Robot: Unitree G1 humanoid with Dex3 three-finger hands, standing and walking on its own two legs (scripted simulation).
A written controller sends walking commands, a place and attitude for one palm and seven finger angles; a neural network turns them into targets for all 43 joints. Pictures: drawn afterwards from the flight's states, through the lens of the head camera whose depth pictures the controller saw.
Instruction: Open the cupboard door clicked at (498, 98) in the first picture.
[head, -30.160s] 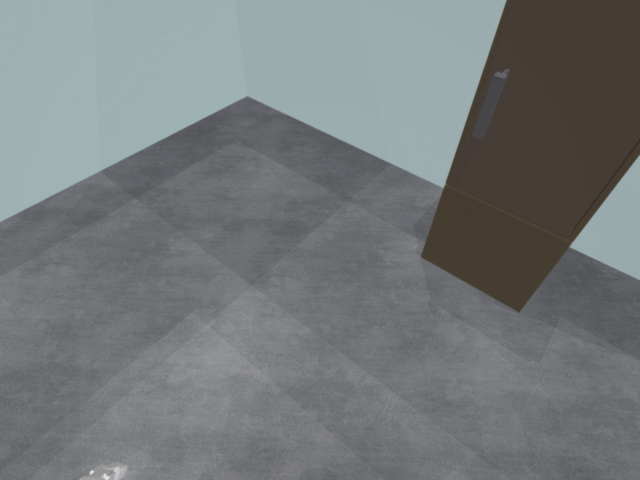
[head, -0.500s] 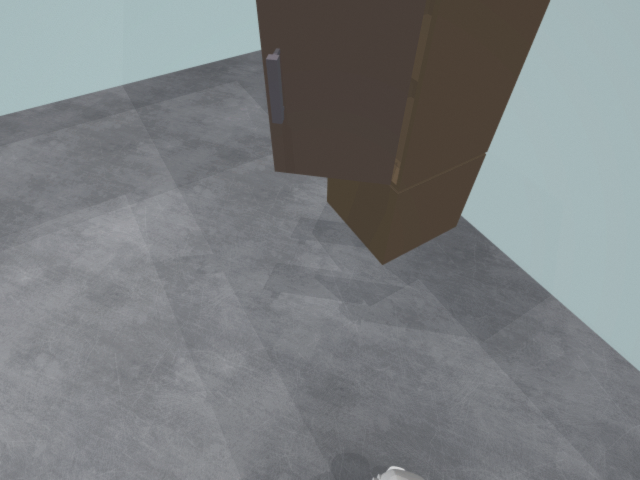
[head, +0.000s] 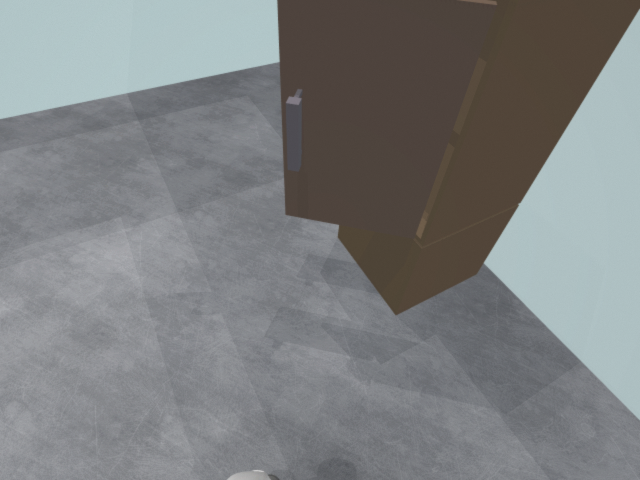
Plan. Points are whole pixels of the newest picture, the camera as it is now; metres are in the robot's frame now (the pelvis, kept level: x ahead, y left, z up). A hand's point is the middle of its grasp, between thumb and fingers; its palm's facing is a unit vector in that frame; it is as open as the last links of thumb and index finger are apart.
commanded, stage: take the last steps up to it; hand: left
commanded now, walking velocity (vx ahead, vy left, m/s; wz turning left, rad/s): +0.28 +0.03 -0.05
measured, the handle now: (296, 130) +0.80 +0.14 -0.03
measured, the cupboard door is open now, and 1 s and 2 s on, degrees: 49 49 49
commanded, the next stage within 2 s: come to a stop and stand still in 0.34 s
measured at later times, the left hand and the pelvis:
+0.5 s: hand (219, 399) +0.25 +0.18 -0.16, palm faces +0.00 -0.98 -0.19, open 7.3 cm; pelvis +0.16 +0.00 +0.00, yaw -1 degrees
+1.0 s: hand (204, 399) +0.25 +0.21 -0.17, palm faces -0.01 -0.96 -0.28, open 7.3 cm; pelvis +0.19 +0.00 +0.00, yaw -2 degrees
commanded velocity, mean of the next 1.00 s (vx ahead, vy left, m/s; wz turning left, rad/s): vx -0.02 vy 0.00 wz -0.01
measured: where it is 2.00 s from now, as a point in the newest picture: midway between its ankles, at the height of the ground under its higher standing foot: outside the picture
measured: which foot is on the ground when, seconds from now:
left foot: down 0.00-0.40, up 0.42-0.60, down 0.62-1.00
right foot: down 0.00-0.00, up 0.02-0.36, down 0.38-0.68, up 0.70-0.90, down 0.92-1.00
